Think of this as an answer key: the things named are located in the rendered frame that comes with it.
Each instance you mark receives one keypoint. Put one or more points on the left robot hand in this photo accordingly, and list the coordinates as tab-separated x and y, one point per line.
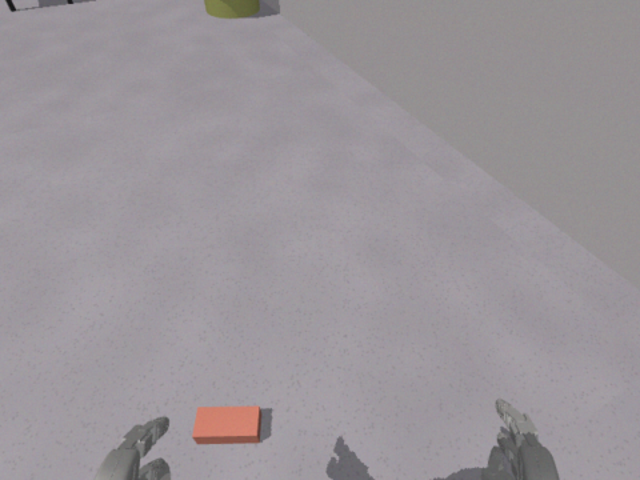
123	463

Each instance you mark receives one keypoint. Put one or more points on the right robot hand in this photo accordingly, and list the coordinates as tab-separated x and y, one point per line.
529	460

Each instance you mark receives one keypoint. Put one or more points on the carton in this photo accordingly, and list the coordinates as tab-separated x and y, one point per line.
227	425

